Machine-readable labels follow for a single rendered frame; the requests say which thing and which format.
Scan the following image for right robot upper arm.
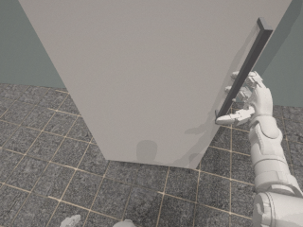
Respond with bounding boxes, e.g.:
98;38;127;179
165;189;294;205
252;191;303;227

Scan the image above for robot left hand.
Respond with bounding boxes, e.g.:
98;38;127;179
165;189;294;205
60;215;80;227

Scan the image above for handle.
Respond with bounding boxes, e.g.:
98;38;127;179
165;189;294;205
215;17;273;125

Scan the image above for robot right forearm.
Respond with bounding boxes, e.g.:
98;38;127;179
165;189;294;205
248;115;303;199

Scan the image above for robot right hand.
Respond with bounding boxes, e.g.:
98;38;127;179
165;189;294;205
216;71;273;127

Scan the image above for fridge door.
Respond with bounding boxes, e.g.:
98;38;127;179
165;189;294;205
18;0;292;169

